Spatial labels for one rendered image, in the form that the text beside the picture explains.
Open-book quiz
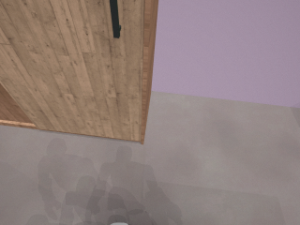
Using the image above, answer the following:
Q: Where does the wardrobe door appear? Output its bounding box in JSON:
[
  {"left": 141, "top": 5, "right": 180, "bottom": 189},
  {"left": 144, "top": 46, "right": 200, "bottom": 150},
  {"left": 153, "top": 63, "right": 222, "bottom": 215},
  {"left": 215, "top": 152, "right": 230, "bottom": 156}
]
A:
[
  {"left": 0, "top": 0, "right": 145, "bottom": 142},
  {"left": 0, "top": 83, "right": 33, "bottom": 124}
]

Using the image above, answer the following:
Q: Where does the handle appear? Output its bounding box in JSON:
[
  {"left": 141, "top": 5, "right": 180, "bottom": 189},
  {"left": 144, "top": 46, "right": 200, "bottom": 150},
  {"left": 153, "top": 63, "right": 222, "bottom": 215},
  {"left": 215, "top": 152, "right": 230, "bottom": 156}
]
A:
[{"left": 109, "top": 0, "right": 122, "bottom": 38}]

